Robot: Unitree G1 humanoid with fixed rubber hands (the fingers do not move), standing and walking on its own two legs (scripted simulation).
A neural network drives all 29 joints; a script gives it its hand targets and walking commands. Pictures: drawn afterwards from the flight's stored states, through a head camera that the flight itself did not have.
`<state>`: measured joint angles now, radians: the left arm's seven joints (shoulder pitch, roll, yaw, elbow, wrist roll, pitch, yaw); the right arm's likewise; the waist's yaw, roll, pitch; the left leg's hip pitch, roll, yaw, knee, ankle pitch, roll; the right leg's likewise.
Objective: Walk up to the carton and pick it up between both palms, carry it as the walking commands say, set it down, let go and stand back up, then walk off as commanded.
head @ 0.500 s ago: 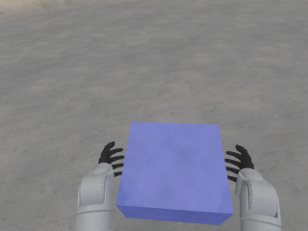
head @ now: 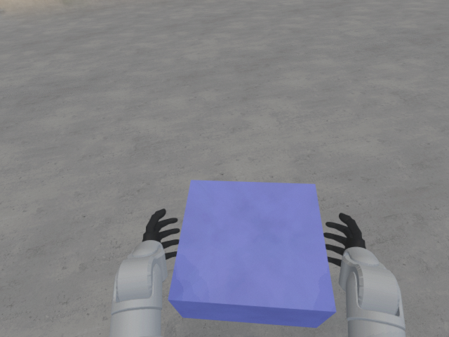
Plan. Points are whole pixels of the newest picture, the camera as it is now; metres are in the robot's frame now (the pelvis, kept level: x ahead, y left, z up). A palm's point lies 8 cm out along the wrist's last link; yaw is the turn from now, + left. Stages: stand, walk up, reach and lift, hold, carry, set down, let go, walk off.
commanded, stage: carry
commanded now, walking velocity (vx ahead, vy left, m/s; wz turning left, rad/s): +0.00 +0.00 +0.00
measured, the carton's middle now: (250, 249) +0.32 -0.01 -0.03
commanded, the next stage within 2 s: none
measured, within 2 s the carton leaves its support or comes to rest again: neither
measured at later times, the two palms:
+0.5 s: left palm (154, 242) +0.29 +0.17 +0.05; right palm (342, 245) +0.29 -0.17 +0.04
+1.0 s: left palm (164, 238) +0.30 +0.16 +0.05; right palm (353, 245) +0.29 -0.19 +0.04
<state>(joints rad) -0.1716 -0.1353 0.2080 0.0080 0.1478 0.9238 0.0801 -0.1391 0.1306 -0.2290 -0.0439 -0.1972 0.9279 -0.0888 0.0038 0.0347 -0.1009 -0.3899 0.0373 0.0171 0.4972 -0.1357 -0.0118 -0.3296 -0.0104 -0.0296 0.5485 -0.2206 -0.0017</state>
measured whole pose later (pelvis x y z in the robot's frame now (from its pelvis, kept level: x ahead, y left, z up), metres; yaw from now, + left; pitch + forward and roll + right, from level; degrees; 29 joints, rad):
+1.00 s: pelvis +0.03 +0.00 +0.00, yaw +0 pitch +1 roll +0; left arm -0.13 -0.13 0.19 0.06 0.17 0.84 0.05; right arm -0.12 0.13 -0.22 -0.01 -0.21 0.87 -0.08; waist -0.01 0.04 -0.10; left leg -0.36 0.04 0.02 0.51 -0.16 -0.03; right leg -0.30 0.00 -0.03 0.56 -0.27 -0.01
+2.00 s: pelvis +0.03 +0.00 +0.00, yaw +1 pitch +2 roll +0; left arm -0.13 -0.13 0.20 0.04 0.17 0.81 0.06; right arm -0.13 0.13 -0.22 -0.01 -0.20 0.83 -0.09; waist 0.00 0.02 -0.09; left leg -0.40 0.02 0.01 0.53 -0.17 -0.01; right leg -0.33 -0.03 -0.04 0.57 -0.28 0.01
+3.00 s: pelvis -0.03 +0.03 +0.00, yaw +35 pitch +3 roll +0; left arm -0.17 -0.14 0.20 -0.25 0.09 1.15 0.22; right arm -0.21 0.14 -0.18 -0.21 -0.08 1.14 -0.24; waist -0.01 -0.01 0.00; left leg -0.40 -0.04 0.04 0.60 -0.26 0.06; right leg -0.56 -0.14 -0.07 1.08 -0.54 0.12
